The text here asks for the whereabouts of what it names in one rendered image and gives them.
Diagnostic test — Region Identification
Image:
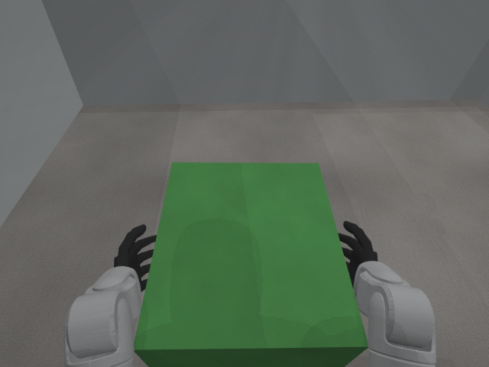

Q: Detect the robot left forearm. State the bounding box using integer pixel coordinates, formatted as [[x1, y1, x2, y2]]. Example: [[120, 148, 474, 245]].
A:
[[64, 266, 141, 367]]

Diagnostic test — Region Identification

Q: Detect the carton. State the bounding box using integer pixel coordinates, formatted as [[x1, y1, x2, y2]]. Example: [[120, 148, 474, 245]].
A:
[[134, 162, 368, 367]]

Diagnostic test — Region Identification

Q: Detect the robot left hand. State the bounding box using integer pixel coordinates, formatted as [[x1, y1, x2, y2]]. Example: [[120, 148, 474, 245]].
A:
[[114, 224, 157, 292]]

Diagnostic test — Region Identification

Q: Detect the robot right hand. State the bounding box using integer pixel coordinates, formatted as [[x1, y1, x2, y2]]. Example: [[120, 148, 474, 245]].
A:
[[338, 221, 378, 287]]

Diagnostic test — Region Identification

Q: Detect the robot right forearm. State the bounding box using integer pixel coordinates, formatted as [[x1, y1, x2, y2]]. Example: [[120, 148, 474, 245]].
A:
[[353, 261, 436, 367]]

